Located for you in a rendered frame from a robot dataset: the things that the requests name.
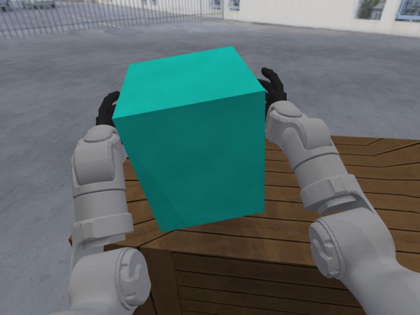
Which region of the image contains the robot left hand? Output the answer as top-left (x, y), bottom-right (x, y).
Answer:
top-left (96, 91), bottom-right (123, 145)

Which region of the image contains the robot right hand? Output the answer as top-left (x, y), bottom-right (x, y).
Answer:
top-left (257, 68), bottom-right (287, 123)

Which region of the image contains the robot right forearm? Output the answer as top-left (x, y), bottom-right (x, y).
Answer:
top-left (265, 100), bottom-right (396, 256)

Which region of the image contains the carton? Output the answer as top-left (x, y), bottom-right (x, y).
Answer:
top-left (112, 46), bottom-right (265, 232)

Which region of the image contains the pedestal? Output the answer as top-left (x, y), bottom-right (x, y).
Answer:
top-left (68, 132), bottom-right (420, 315)

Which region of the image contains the robot left forearm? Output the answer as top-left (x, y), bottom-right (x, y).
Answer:
top-left (68, 125), bottom-right (134, 302)

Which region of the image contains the left robot upper arm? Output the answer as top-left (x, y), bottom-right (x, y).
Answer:
top-left (48, 247), bottom-right (151, 315)

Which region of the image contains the right robot upper arm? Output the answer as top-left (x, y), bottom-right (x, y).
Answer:
top-left (308, 207), bottom-right (420, 315)

